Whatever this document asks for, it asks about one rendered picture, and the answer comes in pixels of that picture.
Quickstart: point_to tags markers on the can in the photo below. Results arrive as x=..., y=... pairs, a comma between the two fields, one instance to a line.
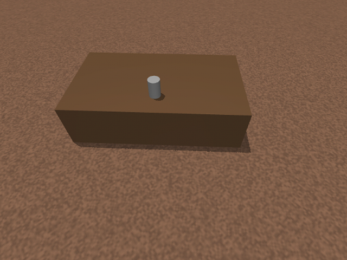
x=154, y=87

